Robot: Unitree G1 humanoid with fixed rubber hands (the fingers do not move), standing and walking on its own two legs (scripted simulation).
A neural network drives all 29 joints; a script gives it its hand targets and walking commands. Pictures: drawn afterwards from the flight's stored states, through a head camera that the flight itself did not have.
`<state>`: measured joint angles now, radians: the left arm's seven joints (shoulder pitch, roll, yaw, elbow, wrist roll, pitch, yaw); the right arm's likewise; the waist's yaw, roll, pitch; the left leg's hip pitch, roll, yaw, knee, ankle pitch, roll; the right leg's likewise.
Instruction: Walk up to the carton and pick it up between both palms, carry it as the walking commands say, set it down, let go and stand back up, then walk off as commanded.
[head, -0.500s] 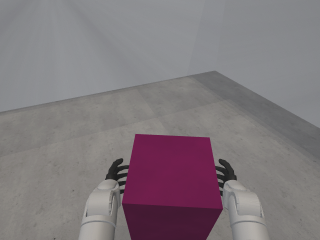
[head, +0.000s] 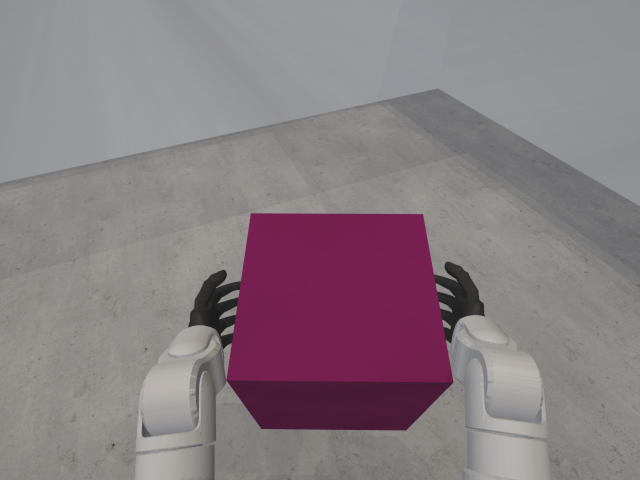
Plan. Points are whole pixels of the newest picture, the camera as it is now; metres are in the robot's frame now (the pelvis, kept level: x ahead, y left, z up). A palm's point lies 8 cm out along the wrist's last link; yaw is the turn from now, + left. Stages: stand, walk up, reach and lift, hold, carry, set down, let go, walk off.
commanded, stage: carry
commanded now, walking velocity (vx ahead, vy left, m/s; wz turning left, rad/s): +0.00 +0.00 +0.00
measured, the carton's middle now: (335, 331) +0.33 +0.00 +0.04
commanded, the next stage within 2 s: hold in 1.64 s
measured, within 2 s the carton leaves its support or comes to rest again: neither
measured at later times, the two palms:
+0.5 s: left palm (199, 339) +0.28 +0.15 +0.10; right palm (463, 334) +0.28 -0.15 +0.10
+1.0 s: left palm (199, 371) +0.24 +0.14 +0.10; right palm (483, 366) +0.24 -0.16 +0.10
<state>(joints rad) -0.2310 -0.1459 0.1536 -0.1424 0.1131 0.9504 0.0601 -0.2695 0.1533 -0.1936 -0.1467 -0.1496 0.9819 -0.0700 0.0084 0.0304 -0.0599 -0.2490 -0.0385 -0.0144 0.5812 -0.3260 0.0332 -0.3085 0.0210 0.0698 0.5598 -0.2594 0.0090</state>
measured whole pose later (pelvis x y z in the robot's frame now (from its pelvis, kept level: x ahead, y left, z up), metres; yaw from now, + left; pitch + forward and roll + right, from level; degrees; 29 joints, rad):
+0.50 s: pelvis +0.03 +0.01 +0.00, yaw +0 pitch +3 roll -1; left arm -0.09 -0.13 0.07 -0.44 0.04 1.21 0.14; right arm -0.12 0.13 -0.10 -0.43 -0.12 1.23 -0.09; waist 0.00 0.04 -0.10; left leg -0.24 -0.04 -0.01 0.58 -0.38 0.04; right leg -0.31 0.02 0.07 0.58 -0.31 0.01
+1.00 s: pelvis +0.00 +0.00 +0.00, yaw +0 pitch +0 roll +0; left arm -0.08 -0.13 0.07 -0.38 0.05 1.23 0.14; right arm -0.09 0.13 -0.10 -0.37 -0.12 1.23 -0.09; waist 0.00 0.01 -0.14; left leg -0.23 -0.04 -0.01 0.58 -0.35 0.03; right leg -0.31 0.02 0.07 0.59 -0.28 0.01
